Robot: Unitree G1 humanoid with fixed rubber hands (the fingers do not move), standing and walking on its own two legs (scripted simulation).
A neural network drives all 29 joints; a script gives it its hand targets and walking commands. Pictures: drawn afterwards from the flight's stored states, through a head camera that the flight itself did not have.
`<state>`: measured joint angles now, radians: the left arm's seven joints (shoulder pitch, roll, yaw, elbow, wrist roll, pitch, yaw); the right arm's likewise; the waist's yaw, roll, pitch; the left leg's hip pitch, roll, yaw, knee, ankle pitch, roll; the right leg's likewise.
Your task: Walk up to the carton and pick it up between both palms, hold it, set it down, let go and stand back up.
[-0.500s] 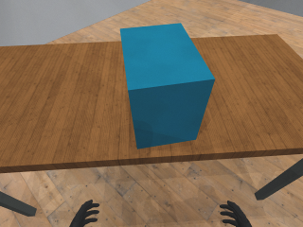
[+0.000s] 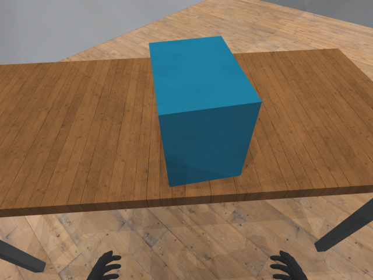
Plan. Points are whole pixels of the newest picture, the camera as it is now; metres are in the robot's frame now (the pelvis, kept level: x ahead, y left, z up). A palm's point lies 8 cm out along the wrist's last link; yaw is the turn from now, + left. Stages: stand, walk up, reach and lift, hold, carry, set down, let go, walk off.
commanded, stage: stand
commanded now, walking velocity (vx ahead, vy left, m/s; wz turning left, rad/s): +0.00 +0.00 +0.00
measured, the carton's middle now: (195, 110) +0.48 +0.00 +0.10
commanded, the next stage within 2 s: walk up in 1.28 s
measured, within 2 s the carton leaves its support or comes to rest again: neither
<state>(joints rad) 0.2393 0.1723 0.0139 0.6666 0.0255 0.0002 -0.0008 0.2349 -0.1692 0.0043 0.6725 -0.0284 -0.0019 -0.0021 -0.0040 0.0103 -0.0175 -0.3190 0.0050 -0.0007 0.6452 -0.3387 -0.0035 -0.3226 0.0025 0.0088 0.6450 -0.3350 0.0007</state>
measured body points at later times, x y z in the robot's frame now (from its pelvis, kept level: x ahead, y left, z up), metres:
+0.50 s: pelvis -0.01 +0.00 +0.00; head +0.00 +0.00 +0.45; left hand +0.10 +0.24 -0.12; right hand +0.10 -0.22 -0.12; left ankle +0.00 +0.12 -0.72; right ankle +0.00 -0.12 -0.72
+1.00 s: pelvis -0.01 +0.00 +0.01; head +0.00 +0.00 +0.46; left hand +0.07 +0.23 -0.13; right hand +0.07 -0.23 -0.13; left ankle +0.00 +0.12 -0.72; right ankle +0.00 -0.12 -0.72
